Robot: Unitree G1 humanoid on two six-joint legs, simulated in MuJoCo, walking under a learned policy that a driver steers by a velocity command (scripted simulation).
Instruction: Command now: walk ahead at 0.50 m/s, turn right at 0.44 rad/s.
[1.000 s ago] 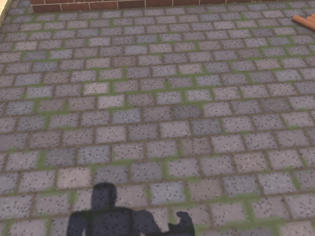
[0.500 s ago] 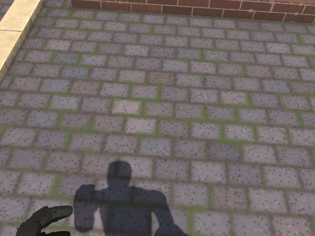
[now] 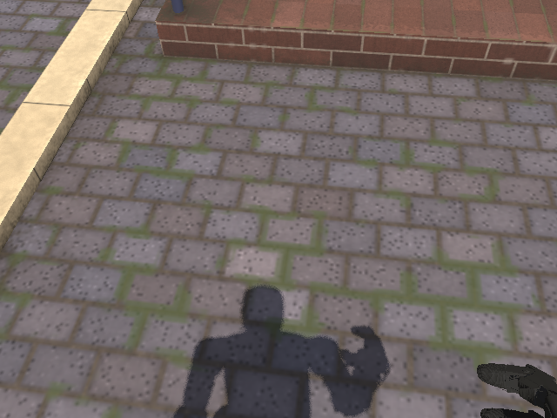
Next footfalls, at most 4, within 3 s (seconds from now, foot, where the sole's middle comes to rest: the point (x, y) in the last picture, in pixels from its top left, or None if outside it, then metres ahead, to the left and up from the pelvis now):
0.10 left None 0.20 0.14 -0.78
0.60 right None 0.40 -0.20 -0.78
1.08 left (392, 320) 0.73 -0.17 -0.78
1.60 right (549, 340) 0.71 -0.56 -0.78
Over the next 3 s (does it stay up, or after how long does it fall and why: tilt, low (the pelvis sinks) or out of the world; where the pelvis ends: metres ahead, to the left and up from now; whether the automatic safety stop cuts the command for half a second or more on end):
stays up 0.85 -1.10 0.00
